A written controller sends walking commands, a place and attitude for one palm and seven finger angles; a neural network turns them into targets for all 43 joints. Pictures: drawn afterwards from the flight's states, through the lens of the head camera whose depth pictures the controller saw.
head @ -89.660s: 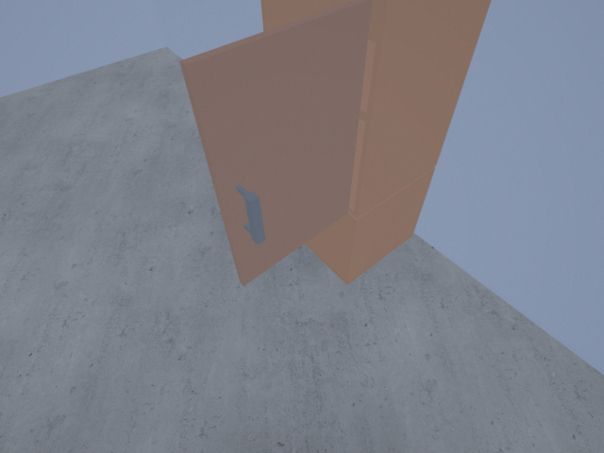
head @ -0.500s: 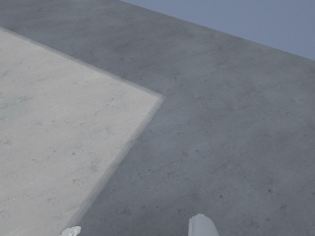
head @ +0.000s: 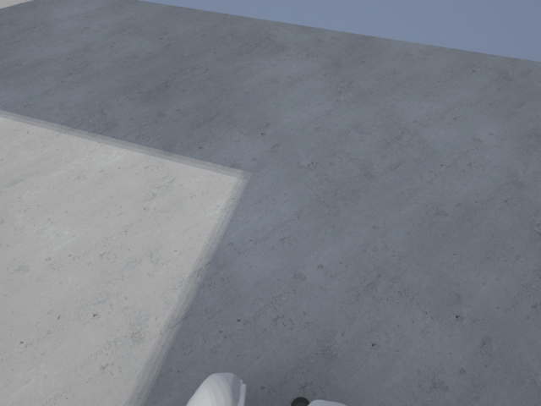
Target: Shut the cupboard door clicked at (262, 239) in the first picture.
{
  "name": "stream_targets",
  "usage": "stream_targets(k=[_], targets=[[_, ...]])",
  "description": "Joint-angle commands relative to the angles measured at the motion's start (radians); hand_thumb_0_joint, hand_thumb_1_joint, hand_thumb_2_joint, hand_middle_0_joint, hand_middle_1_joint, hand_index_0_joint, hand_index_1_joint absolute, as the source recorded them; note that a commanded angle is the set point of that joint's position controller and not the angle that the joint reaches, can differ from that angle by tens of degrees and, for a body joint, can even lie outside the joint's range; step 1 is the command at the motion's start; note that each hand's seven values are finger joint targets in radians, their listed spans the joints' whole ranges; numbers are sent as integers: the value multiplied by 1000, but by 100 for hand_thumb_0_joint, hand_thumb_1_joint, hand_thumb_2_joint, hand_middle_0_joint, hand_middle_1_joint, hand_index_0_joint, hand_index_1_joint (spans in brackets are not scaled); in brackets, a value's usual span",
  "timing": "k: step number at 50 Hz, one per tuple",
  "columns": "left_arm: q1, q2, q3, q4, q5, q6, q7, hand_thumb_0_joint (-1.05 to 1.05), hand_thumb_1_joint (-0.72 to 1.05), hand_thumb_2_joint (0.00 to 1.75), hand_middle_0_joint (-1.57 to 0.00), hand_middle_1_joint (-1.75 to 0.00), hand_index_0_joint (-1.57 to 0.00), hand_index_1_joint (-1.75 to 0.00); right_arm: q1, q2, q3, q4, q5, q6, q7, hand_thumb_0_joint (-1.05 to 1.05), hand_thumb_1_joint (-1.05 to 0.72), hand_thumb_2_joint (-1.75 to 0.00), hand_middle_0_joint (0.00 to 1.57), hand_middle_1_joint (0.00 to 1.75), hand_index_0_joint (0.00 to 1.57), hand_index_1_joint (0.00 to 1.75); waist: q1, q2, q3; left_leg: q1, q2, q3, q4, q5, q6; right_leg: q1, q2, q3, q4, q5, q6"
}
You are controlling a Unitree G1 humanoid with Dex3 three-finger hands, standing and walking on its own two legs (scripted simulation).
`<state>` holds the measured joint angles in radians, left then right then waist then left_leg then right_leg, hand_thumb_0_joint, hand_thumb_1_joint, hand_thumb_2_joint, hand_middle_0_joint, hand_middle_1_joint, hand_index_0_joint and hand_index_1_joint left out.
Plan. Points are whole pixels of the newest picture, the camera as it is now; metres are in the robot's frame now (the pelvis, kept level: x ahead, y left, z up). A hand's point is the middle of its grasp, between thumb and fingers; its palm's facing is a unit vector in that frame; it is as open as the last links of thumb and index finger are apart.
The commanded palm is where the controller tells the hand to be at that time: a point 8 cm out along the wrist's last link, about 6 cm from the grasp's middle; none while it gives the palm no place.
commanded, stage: turn to face it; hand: left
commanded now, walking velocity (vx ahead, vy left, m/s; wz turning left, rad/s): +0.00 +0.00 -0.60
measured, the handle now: out of the picture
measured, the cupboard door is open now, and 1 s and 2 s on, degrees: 9 9 9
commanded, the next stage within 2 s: none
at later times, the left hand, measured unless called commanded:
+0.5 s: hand (131, 372) +0.17 +0.26 -0.17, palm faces -0.22 -0.95 -0.21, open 7.4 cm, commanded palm none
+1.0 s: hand (217, 325) +0.25 +0.12 -0.15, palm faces -0.59 -0.77 -0.26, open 7.4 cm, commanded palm none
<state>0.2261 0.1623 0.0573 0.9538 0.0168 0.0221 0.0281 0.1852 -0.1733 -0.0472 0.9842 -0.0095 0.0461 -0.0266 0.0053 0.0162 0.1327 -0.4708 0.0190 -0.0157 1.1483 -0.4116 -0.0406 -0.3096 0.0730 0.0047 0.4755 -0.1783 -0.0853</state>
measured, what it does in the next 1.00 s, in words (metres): steps on the spot, turning right: left foot, then right foot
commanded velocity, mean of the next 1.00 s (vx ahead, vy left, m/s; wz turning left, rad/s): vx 0.00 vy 0.00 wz -0.60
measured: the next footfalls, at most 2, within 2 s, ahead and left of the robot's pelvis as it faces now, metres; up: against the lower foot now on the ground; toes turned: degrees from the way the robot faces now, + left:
left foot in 0.32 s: +0.07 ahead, +0.16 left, +0.00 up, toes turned -12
right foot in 0.78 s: +0.02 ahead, -0.08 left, +0.00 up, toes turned -34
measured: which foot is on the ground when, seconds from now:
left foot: up 0.00-0.30, down 0.32-0.78, up 0.80-1.00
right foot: down 0.00-0.32, up 0.34-0.76, down 0.78-1.00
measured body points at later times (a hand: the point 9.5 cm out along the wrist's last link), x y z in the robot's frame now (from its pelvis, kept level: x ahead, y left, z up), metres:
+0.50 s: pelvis +0.04 +0.07 +0.01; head +0.09 +0.10 +0.45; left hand +0.18 +0.31 -0.15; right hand +0.08 -0.20 -0.11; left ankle +0.03 +0.17 -0.74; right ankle -0.02 -0.07 -0.65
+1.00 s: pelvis +0.05 +0.03 +0.00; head +0.08 -0.02 +0.44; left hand +0.28 +0.16 -0.13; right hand -0.06 -0.22 -0.15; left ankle +0.13 +0.16 -0.66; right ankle -0.01 -0.05 -0.74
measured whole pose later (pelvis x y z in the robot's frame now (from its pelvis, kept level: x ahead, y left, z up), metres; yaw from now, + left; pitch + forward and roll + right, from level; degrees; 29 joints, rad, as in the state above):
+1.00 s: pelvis +0.05 +0.03 +0.00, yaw -36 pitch +1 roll +0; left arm 0.14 0.20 0.04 0.86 0.02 0.04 0.00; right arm 0.19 -0.25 -0.05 0.91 -0.01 0.07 -0.02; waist -0.03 0.03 0.11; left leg -0.52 0.09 0.02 1.11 -0.39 -0.09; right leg -0.26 0.03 0.01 0.52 -0.27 -0.04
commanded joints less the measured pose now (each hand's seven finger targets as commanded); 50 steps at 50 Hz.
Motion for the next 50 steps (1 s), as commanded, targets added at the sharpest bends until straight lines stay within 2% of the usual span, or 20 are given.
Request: stream_targets(k=[1, 9, 13, 14, 15, 16, 17, 19, 22, 32, 35, 37, 38, 39, 40, 41, 42, 44, 46, 50], targets=[[36, 169, 48, -70, 4, -25, -7, 0, 90, 90, -20, -30, -20, -30, 39, -85, -21, -69, -13, -5, 1, 0, -90, -90, 20, 30, 20, 30, -2, -118, -196, -27, 22, -22, -59, 65, -19, 120, -239, 290, -173, 233, -80], [59, 222, 72, -91, 15, -7, -17, 0, 90, 90, -20, -30, -20, -30, -88, -103, -19, -150, 3, -25, -8, 0, -90, -90, 20, 30, 20, 30, 37, -172, -210, 31, -13, -18, -346, -17, -25, 162, -242, 405, -102, 347, -105], [-2, 231, 76, -116, 10, 5, -15, 0, 90, 90, -20, -30, -20, -30, -13, -118, -19, -146, 14, -40, -14, 0, -90, -90, 20, 30, 20, 30, -8, -173, -230, 239, -37, -25, -634, 101, -10, 61, -198, 429, -30, 314, -47], [-26, 215, 71, -127, 1, 8, -15, 0, 90, 90, -20, -30, -20, -30, 31, -146, -22, -135, 13, -50, -18, 0, -90, -90, 20, 30, 20, 30, -35, -137, -252, 395, 4, -29, -766, 185, -3, -43, -149, 383, 21, 217, -1], [-11, 161, 60, -145, -10, 11, -21, 0, 90, 90, -20, -30, -20, -30, 40, -225, -35, -141, 1, -61, -22, 0, -90, -90, 20, 30, 20, 30, -36, 84, -259, 524, 202, -212, -879, 200, 51, -216, -24, 268, 157, -54, 51], [-25, 143, 52, -165, -7, 8, -33, 0, 90, 90, -20, -30, -20, -30, 37, -295, -49, -160, -10, -55, -23, 0, -90, -90, 20, 30, 20, 30, -36, 275, -218, 501, 425, -385, -899, 390, 149, -325, 19, 96, 382, -426, 103], [-39, 181, 54, -167, 5, 11, -34, 0, 90, 90, -20, -30, -20, -30, 12, -276, -39, -175, -14, -45, -23, 0, -90, -90, 20, 30, 20, 30, -28, 163, -179, 411, 457, -338, -854, 510, 206, -296, -41, 90, 528, -405, 117], [-18, 196, 71, -143, 12, 25, -46, 0, 90, 90, -20, -30, -20, -30, -58, -213, -18, -193, -22, -51, -32, 0, -90, -90, 20, 30, 20, 30, 15, 156, -140, 360, 360, -202, -817, 731, 200, -296, -58, 74, 687, -329, 146], [-6, 178, 59, -142, 6, 34, -62, 0, 90, 90, -20, -30, -20, -30, -61, -202, -12, -200, -17, -53, -31, 0, -90, -90, 20, 30, 20, 30, 22, 155, -142, 403, 282, -33, -776, 783, 166, -293, -84, 18, 705, -265, 155], [-168, 144, 32, -194, 5, 33, -73, 0, 90, 90, -20, -30, -20, -30, 100, -237, -37, -128, -20, -47, -13, 0, -90, -90, 20, 30, 20, 30, -53, 208, -139, 483, 309, 97, -713, 839, 156, -195, -96, -93, 369, -216, 127], [-150, 149, 31, -188, 5, 26, -72, 0, 90, 90, -20, -30, -20, -30, 89, -258, -46, -125, -20, -47, -10, 0, -90, -90, 20, 30, 20, 30, -39, 215, -162, 468, 318, 123, -650, 868, 134, -93, -73, -116, 233, -205, 96], [-35, 182, 38, -158, 6, 13, -65, 0, 90, 90, -20, -30, -20, -30, 68, -267, -50, -129, -8, -49, -3, 0, -90, -90, 20, 30, 20, 30, 31, 140, -212, 395, 295, 170, -483, 874, 83, 110, -66, -117, 36, -22, 70], [81, 249, 53, -124, 12, 0, -56, 0, 90, 90, -20, -30, -20, -30, 58, -244, -47, -147, 4, -49, 3, 0, -90, -90, 20, 30, 20, 30, 85, -6, -290, 225, 240, 224, -284, 684, 28, 357, -175, 5, -45, 278, 25], [171, 364, 77, -96, 12, -10, -38, 0, 90, 90, -20, -30, -20, -30, 2, -155, -22, -198, 7, -47, 6, 0, -90, -90, 20, 30, 20, 30, 122, -298, -311, -121, 44, 231, -4, -183, -38, 543, -445, 381, -26, 832, -110], [171, 369, 75, -86, -7, -3, -22, 0, 90, 90, -20, -30, -20, -30, -5, -181, -16, -201, 5, -27, -12, 0, -90, -90, 20, 30, 20, 30, 105, -258, -307, -141, 61, 46, 98, -267, -33, 454, -505, 381, -32, 860, -177], [99, 329, 67, -109, -6, 3, -15, 0, 90, 90, -20, -30, -20, -30, -24, -167, -16, -196, 4, -20, -12, 0, -90, -90, 20, 30, 20, 30, 80, -183, -208, -178, 91, 3, 120, -190, -25, 372, -457, 307, -61, 675, -171], [19, 289, 66, -135, -3, 7, -7, 0, 90, 90, -20, -30, -20, -30, -26, -159, -18, -189, 0, -19, -10, 0, -90, -90, 20, 30, 20, 30, 54, -233, -190, -188, 105, 0, 111, -118, -30, 326, -396, 309, -77, 554, -142], [-67, 251, 43, -165, -4, 4, -8, 0, 90, 90, -20, -30, -20, -30, -6, -181, -22, -159, -6, -11, 0, 0, -90, -90, 20, 30, 20, 30, 7, -190, -151, -115, 108, 1, 71, -15, -48, 192, -328, 212, -102, 468, -103], [-90, 247, 43, -175, 0, -2, -13, 0, 90, 90, -20, -30, -20, -30, 34, -167, -22, -146, -9, -2, 5, 0, -90, -90, 20, 30, 20, 30, -22, -159, -149, -60, 89, 14, 12, 29, -53, 120, -296, 189, -123, 371, -88], [-70, 256, 50, -168, 6, -3, -23, 0, 90, 90, -20, -30, -20, -30, 20, -152, -24, -151, -9, -3, 9, 0, -90, -90, 20, 30, 20, 30, -10, -144, -150, -37, 56, 28, -101, 58, -55, 101, -268, 229, -137, 223, -88]])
